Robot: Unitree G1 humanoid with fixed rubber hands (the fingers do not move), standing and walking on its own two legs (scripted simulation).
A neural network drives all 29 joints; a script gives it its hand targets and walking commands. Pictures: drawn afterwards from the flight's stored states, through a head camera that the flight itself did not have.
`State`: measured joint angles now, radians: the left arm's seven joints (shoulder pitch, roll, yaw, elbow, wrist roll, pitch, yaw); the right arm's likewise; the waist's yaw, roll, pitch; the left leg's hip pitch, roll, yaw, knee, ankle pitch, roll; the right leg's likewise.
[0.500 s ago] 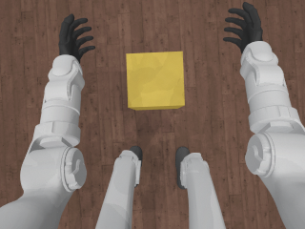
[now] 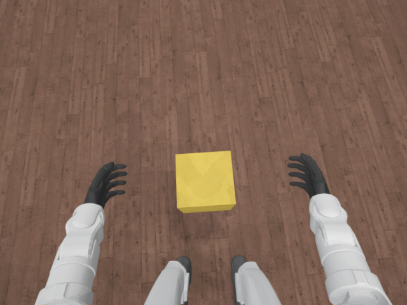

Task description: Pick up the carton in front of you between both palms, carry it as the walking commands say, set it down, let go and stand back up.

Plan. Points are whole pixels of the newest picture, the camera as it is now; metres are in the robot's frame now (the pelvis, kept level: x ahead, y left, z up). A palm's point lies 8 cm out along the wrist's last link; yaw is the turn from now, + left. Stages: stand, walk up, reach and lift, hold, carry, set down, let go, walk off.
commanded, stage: let go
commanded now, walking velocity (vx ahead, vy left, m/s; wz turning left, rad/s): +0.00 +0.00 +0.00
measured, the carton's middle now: (205, 184) +0.44 +0.03 -0.60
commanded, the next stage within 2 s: stand in 0.84 s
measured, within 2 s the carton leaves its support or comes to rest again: neither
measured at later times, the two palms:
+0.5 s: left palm (72, 273) +0.19 +0.22 -0.02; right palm (372, 276) +0.19 -0.24 -0.02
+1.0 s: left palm (46, 276) +0.18 +0.27 -0.03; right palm (384, 286) +0.18 -0.27 -0.03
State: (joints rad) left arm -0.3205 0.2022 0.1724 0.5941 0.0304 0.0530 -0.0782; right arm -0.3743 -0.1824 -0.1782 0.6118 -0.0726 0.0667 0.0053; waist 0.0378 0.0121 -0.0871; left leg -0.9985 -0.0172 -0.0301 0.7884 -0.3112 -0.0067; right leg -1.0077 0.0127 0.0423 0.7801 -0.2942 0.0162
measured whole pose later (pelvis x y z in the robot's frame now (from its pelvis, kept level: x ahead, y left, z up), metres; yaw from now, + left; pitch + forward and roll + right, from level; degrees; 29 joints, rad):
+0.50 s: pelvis +0.03 -0.01 +0.05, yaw +0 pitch +0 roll +0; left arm 0.23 0.22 0.04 0.44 0.00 0.06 -0.08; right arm 0.23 -0.21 -0.05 0.44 -0.01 0.06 0.06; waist 0.01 0.00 0.05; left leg -0.16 0.00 -0.04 0.42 -0.25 -0.01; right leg -0.18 0.01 0.03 0.43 -0.25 0.00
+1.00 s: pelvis +0.03 +0.00 +0.04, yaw +0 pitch -2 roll +0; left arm 0.20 0.30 0.05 0.55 0.04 0.08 0.01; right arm 0.21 -0.28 -0.05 0.60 -0.04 0.05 0.00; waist 0.01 -0.01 0.04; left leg -0.18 -0.01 -0.04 0.54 -0.32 0.00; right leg -0.18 0.01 0.03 0.53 -0.31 0.01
